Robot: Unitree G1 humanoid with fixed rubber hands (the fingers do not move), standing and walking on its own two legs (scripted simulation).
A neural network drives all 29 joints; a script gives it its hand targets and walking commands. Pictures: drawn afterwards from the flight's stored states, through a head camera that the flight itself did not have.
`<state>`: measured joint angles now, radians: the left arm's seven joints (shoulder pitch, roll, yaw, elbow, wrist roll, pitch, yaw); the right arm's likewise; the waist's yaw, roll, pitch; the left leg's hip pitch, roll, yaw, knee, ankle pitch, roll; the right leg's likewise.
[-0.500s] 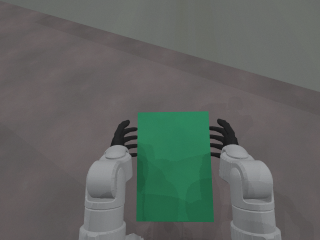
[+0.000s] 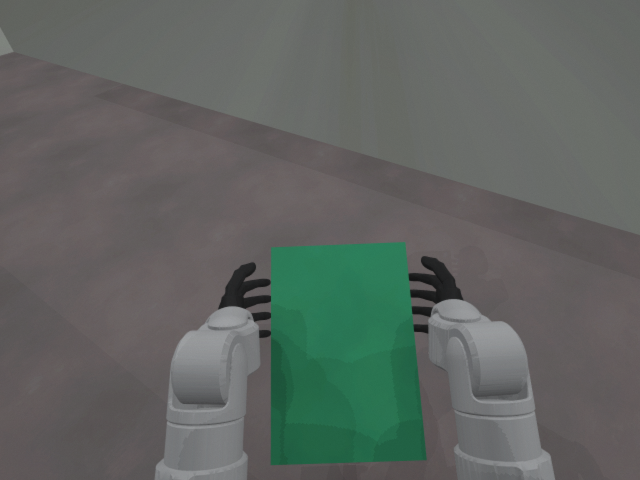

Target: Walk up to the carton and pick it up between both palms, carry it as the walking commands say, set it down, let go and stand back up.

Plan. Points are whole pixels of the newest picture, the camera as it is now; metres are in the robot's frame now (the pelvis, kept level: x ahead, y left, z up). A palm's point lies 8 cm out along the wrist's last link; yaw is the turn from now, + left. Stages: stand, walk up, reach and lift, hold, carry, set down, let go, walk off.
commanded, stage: carry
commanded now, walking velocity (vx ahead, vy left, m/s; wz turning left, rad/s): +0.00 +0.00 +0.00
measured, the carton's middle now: (340, 345) +0.31 -0.01 +0.01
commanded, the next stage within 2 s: none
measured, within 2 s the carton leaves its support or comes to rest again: neither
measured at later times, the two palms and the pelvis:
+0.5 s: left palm (291, 381) +0.21 +0.05 +0.09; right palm (518, 377) +0.21 -0.19 +0.08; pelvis -0.08 -0.06 -0.01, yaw +0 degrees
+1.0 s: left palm (287, 450) +0.15 +0.05 +0.07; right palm (537, 428) +0.16 -0.19 +0.08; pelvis -0.14 -0.07 +0.00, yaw +0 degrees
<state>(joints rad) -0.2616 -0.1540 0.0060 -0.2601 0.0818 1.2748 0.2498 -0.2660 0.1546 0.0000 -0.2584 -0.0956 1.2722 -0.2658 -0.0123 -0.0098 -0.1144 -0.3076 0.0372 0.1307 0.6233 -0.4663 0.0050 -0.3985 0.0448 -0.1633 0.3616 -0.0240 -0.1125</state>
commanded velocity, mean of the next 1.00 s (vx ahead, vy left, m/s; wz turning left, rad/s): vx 0.00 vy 0.00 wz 0.00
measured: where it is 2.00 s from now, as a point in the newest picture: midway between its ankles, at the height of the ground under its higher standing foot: outside the picture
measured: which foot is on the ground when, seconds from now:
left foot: down 0.00-0.50, up 0.52-0.86, down 0.88-1.00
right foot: down 0.00-0.32, up 0.34-0.46, down 0.48-1.00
